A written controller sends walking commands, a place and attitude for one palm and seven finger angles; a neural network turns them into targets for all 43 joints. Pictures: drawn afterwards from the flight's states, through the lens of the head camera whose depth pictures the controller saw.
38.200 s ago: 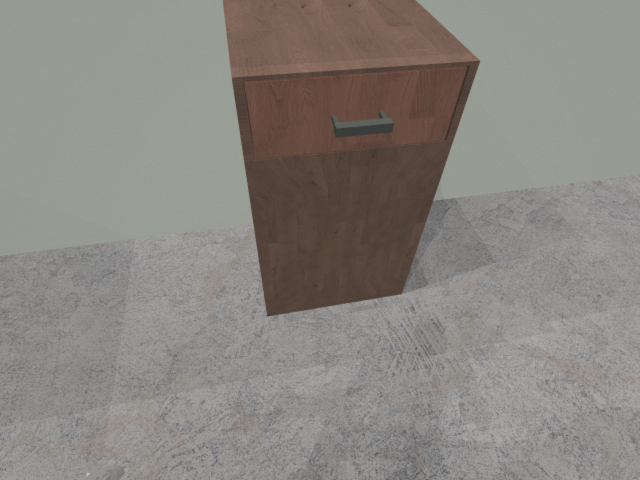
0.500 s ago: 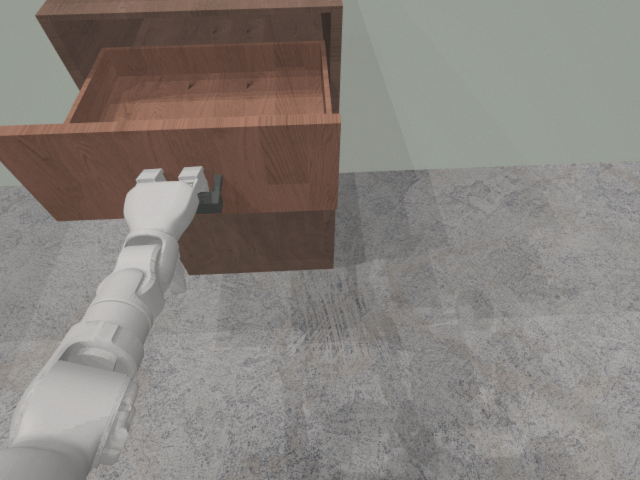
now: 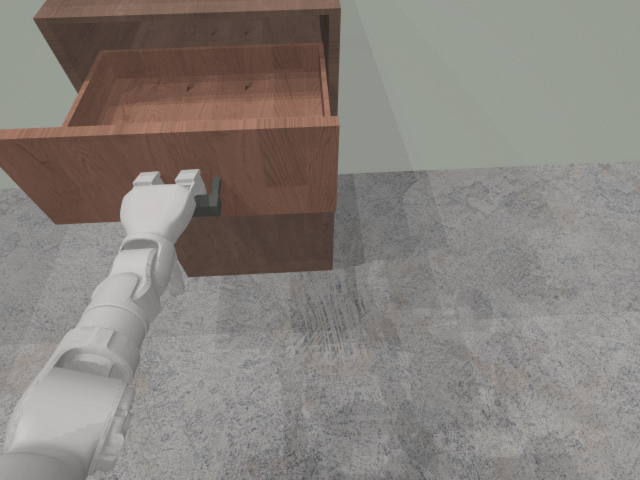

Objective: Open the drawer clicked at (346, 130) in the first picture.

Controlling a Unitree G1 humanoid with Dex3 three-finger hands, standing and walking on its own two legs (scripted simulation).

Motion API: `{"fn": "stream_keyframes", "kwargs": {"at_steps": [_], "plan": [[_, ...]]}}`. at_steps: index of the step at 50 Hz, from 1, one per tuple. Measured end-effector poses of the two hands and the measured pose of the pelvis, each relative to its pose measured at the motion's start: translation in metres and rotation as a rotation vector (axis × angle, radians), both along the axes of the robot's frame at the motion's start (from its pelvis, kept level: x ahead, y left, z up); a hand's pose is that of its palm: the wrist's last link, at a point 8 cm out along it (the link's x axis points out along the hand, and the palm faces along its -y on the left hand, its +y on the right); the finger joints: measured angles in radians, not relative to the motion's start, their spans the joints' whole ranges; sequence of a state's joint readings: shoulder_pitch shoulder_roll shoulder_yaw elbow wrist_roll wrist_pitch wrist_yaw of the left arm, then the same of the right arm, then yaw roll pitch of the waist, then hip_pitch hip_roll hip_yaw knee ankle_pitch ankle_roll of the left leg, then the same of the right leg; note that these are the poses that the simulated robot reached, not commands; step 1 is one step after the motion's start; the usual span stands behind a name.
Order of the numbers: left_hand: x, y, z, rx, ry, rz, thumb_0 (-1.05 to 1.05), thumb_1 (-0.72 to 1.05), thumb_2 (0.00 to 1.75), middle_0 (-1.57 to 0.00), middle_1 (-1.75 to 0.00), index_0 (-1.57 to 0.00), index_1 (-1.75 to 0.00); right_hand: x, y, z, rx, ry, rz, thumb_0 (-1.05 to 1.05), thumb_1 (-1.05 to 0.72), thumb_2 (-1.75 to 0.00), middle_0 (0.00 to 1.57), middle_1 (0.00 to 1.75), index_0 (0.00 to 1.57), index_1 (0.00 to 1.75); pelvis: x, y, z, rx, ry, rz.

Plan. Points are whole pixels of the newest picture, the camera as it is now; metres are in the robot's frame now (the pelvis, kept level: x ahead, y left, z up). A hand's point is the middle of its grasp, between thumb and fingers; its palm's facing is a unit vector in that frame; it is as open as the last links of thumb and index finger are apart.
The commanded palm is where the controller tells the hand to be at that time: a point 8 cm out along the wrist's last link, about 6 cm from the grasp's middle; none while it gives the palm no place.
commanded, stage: close the thumb around the handle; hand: left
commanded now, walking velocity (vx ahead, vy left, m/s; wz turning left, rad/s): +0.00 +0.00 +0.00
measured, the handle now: (177, 196) +0.50 +0.19 +0.04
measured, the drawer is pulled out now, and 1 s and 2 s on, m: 0.29 0.30 0.30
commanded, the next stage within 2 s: pull the drawer open in 0.60 s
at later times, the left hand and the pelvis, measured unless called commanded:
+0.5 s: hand (170, 233) +0.45 +0.20 +0.02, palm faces -0.05 -0.04 -1.00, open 5.8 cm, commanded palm +0.42 +0.21 +0.08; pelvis +0.00 +0.01 +0.00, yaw +0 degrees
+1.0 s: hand (169, 243) +0.43 +0.20 +0.02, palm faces -0.02 -0.07 -1.00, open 5.7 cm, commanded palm +0.38 +0.21 +0.08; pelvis +0.01 +0.01 +0.00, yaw -2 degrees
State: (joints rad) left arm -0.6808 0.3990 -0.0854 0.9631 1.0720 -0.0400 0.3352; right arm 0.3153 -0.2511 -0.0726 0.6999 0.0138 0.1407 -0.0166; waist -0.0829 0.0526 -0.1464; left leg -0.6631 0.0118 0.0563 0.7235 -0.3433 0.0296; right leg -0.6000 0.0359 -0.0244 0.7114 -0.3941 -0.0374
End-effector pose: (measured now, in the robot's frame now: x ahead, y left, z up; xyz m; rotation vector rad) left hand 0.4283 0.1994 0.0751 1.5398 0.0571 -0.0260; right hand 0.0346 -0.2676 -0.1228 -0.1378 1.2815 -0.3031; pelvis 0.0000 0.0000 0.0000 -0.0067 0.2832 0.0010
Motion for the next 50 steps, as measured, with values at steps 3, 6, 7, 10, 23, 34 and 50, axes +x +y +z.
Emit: {"fn": "stream_keyframes", "kwargs": {"at_steps": [3, 6, 7, 10, 23, 34, 50], "plan": [[0.0, 0.001, 0.0, -0.008, 0.0, 0.003, 0.0, -0.38, 0.34, -0.32, -1.21, -0.33, -1.21, 0.002, 0.001, 0.0, -0.001, -0.004, 0.003, 0.01, -0.9, -0.9, 0.2, 0.3, 0.2, 0.3, 0.0, 0.001, 0.0, 0.0, -0.001, -0.001], [0.0, 0.002, 0.001, -0.008, 0.003, 0.002, 0.0, -0.27, 0.39, -0.32, -1.22, -0.34, -1.23, 0.004, 0.002, 0.001, -0.001, -0.009, 0.004, 0.01, -0.9, -0.9, 0.2, 0.3, 0.2, 0.3, 0.0, 0.001, 0.0, 0.0, -0.001, -0.002], [0.001, 0.002, 0.001, -0.009, 0.003, 0.002, 0.0, -0.23, 0.41, -0.33, -1.23, -0.34, -1.23, 0.004, 0.002, 0.001, -0.001, -0.011, 0.005, 0.01, -0.9, -0.9, 0.2, 0.3, 0.2, 0.3, 0.0, 0.001, 0.0, 0.0, -0.001, -0.002], [0.0, 0.004, 0.001, -0.007, 0.003, 0.0, 0.0, -0.09, 0.47, -0.34, -1.24, -0.35, -1.25, 0.005, 0.003, 0.001, -0.001, -0.015, 0.004, 0.01, -0.9, -0.9, 0.2, 0.3, 0.2, 0.3, 0.0, 0.002, 0.0, -0.001, -0.001, -0.003], [0.0, 0.005, 0.002, -0.01, -0.005, -0.005, 0.0, 0.59, 0.76, -0.37, -1.32, -0.4, -1.32, 0.001, 0.007, 0.0, 0.005, -0.005, 0.001, 0.01, -0.9, -0.9, 0.2, 0.3, 0.2, 0.3, 0.0, 0.005, 0.0, -0.003, 0.0, -0.005], [-0.002, 0.004, 0.001, -0.005, -0.006, -0.005, 0.0, 0.73, 0.8, -0.35, -1.34, -0.41, -1.35, -0.002, 0.01, -0.001, 0.012, 0.0, -0.007, 0.01, -0.9, -0.9, 0.2, 0.3, 0.2, 0.3, 0.0, 0.007, 0.0, -0.004, -0.007, -0.008], [-0.019, 0.004, 0.001, -0.039, -0.032, -0.004, 0.01, 0.73, 0.76, -0.3, -1.35, -0.39, -1.35, 0.02, 0.011, 0.005, 0.029, -0.056, -0.012, 0.01, -0.9, -0.9, 0.2, 0.3, 0.2, 0.3, 0.009, 0.009, 0.004, -0.001, -0.024, -0.027]]}}
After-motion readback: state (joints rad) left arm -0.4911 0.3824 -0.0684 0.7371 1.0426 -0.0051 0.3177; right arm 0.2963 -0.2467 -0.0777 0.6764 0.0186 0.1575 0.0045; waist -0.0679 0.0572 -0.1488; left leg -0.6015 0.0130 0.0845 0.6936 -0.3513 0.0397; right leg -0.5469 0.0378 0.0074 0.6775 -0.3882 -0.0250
